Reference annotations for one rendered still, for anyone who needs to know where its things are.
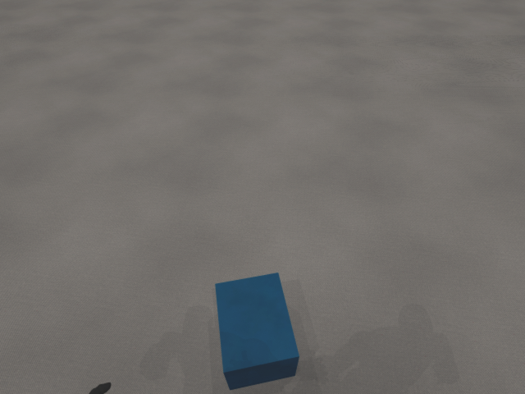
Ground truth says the carton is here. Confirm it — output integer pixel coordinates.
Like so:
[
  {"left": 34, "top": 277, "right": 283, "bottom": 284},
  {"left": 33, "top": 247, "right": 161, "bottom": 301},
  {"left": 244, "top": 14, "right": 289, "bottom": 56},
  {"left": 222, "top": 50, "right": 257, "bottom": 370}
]
[{"left": 215, "top": 273, "right": 299, "bottom": 390}]

